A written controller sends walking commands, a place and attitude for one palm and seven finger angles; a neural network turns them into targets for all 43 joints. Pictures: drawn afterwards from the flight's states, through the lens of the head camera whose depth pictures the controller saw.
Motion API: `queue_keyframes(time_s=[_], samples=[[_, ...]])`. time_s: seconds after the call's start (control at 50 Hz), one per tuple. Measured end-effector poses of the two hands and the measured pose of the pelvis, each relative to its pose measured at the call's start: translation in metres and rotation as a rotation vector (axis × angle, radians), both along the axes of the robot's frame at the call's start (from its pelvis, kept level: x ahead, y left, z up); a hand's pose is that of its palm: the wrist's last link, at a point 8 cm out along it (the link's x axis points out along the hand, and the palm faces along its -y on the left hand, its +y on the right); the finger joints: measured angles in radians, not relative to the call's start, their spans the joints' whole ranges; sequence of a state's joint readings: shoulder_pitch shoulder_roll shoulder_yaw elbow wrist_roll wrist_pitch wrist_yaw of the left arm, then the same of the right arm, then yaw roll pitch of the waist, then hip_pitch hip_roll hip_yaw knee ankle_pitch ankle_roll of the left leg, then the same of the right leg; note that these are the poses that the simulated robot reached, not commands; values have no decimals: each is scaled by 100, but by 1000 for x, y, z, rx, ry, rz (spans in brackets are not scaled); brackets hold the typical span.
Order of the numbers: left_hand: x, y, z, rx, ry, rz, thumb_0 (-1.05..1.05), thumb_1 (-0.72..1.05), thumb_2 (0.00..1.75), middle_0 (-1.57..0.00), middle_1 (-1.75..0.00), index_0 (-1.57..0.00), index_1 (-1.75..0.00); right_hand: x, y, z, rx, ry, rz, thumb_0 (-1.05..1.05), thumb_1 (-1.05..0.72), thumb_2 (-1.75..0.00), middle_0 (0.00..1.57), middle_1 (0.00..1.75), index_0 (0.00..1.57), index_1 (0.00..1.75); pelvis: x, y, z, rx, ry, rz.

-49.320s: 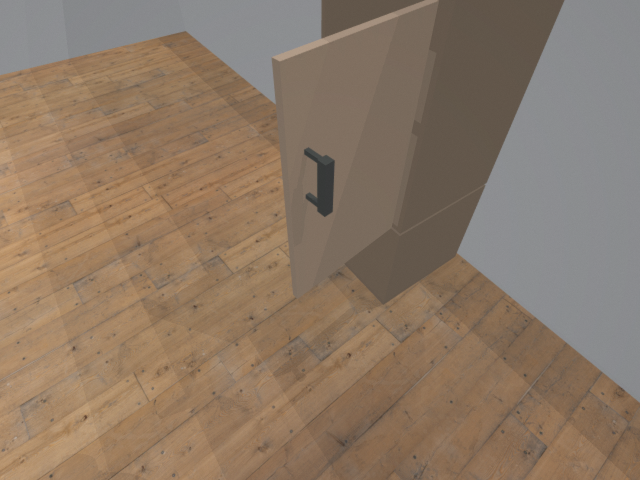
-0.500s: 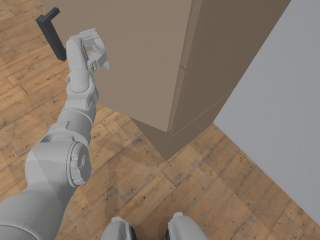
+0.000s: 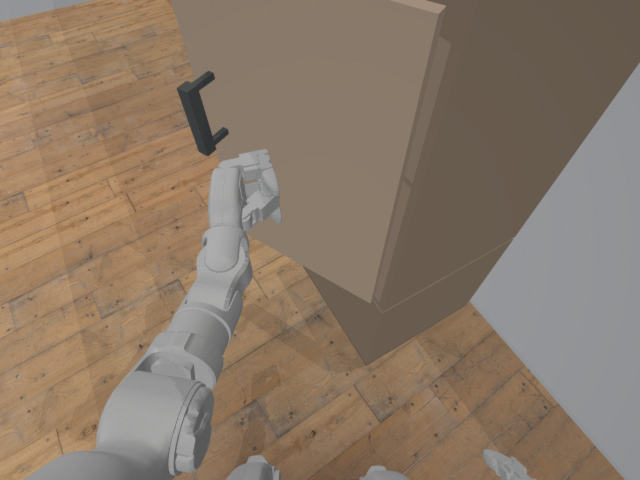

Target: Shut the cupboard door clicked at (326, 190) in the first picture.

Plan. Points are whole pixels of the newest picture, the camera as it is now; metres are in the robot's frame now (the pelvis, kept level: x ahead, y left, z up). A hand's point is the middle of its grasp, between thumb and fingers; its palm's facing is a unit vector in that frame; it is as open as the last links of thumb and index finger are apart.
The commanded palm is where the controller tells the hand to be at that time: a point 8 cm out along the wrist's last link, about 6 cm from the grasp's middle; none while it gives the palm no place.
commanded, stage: draw the hand back to the body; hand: left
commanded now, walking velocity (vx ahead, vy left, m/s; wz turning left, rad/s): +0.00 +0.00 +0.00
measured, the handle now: (206, 114) +0.63 +0.16 +0.08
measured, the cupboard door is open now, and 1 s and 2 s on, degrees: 27 27 27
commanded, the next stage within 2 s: step back with the hand held close in 1.60 s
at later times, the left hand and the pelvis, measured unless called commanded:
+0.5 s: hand (186, 238) +0.35 +0.13 +0.14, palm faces +0.00 -1.00 -0.02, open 3.1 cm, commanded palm +0.31 +0.19 +0.14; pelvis +0.00 +0.01 +0.03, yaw -1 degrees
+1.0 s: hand out of the picture +0.25 +0.25 +0.19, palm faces +0.29 -0.91 -0.30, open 4.4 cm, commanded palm +0.20 +0.29 +0.21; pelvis +0.01 +0.03 +0.06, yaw +0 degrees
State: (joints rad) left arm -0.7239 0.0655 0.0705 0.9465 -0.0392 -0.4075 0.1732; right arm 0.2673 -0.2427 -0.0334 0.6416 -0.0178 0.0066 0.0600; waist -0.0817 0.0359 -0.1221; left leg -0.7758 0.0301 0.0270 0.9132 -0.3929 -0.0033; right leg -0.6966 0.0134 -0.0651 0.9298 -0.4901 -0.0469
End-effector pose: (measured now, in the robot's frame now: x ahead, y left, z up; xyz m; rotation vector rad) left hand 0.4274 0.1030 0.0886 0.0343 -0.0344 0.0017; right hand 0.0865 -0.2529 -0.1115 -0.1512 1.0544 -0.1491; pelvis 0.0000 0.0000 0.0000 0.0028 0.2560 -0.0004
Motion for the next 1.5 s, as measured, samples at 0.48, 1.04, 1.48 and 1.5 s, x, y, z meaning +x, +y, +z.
queue_keyframes(time_s=[0.48,1.04,1.48,1.5], samples=[[-92,81,46,-18,-52,-2,2,90,90,-130,-149,-129,-150,-2,0,35,-21,-97,-43,2,-91,-90,20,30,20,30,-5,6,29,-2,-161,-18],[-224,196,117,303,-40,314,2,89,90,-68,-82,-68,-83,111,89,89,40,-335,162,2,-90,-90,20,30,21,30,14,34,58,-5,-321,0],[-274,225,135,395,-70,490,1,89,90,-23,-32,-23,-33,106,57,89,-21,-358,133,2,-90,-90,20,30,20,30,14,26,57,-3,-323,7],[-273,223,135,393,-72,483,1,89,90,-22,-32,-22,-32,107,57,90,-22,-365,132,2,-90,-90,20,30,20,30,14,25,57,-4,-324,6]])
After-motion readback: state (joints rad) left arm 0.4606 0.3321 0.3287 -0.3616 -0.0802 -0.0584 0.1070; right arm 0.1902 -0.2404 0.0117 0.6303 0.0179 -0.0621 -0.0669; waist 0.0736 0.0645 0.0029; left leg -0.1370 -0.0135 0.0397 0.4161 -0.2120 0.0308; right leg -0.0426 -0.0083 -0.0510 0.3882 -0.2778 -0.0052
